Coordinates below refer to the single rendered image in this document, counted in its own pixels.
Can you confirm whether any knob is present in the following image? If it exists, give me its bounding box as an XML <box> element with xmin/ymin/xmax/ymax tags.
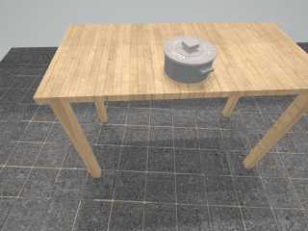
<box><xmin>182</xmin><ymin>38</ymin><xmax>200</xmax><ymax>51</ymax></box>

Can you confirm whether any lid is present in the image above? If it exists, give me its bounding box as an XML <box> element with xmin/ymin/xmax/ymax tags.
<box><xmin>163</xmin><ymin>36</ymin><xmax>217</xmax><ymax>66</ymax></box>

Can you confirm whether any table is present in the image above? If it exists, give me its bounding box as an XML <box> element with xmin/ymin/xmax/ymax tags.
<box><xmin>33</xmin><ymin>22</ymin><xmax>308</xmax><ymax>178</ymax></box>

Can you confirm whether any pot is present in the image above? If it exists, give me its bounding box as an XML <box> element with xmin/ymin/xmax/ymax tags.
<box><xmin>164</xmin><ymin>55</ymin><xmax>214</xmax><ymax>84</ymax></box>

